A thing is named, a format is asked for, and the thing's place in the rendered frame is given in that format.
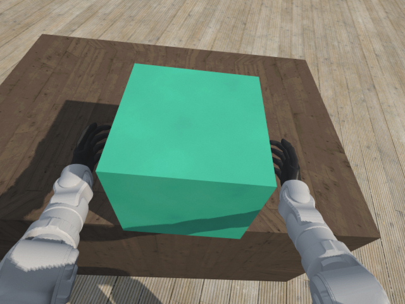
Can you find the robot left forearm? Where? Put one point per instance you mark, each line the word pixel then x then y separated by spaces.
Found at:
pixel 64 216

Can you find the robot right forearm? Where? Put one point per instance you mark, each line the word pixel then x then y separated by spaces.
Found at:
pixel 318 247

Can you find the left robot upper arm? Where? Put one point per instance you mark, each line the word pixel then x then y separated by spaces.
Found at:
pixel 39 272

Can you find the left robot hand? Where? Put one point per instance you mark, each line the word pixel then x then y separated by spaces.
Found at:
pixel 86 148

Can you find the carton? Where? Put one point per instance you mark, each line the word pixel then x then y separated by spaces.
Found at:
pixel 188 153

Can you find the pedestal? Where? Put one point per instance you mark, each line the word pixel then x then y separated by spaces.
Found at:
pixel 64 84

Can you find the right robot upper arm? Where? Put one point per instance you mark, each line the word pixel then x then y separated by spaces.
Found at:
pixel 350 285

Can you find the right robot hand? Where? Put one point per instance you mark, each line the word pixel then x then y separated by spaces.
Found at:
pixel 289 167

